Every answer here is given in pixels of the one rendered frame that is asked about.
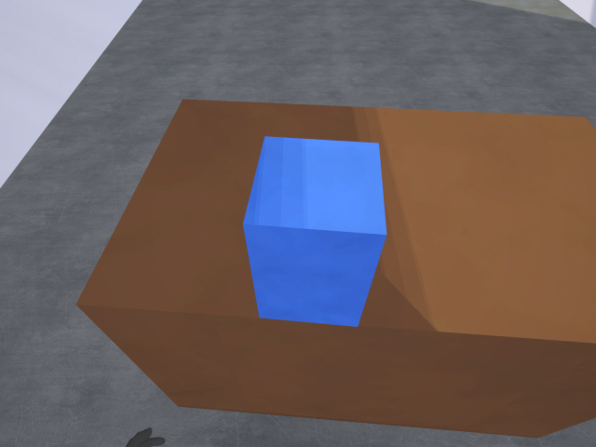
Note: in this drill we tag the left robot hand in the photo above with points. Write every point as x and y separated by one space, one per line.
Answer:
142 439

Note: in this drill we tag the carton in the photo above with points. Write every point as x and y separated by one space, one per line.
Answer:
315 227

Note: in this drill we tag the pedestal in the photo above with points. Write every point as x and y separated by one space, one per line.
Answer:
481 316

